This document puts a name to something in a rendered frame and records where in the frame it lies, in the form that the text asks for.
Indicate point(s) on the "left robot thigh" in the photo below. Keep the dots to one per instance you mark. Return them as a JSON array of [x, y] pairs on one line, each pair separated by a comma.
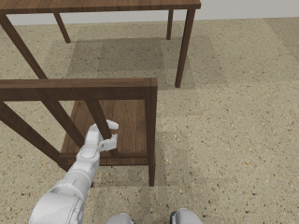
[[120, 219]]

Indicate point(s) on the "table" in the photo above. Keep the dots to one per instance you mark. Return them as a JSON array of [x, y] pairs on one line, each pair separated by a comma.
[[10, 7]]

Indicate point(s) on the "chair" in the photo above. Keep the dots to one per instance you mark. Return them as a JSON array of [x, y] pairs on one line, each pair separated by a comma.
[[131, 102]]

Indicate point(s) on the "left robot upper arm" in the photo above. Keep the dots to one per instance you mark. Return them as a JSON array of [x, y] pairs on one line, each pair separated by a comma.
[[57, 208]]

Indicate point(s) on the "right robot thigh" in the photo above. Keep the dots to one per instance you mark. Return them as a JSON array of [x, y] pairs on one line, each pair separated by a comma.
[[186, 217]]

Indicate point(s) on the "left robot forearm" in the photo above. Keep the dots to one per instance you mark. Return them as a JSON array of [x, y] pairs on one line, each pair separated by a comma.
[[79, 178]]

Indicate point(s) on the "robot thigh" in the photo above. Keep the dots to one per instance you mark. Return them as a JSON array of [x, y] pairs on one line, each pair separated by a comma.
[[186, 217], [120, 219]]

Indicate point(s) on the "robot left hand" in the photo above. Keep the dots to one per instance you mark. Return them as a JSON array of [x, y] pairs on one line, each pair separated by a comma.
[[94, 136]]

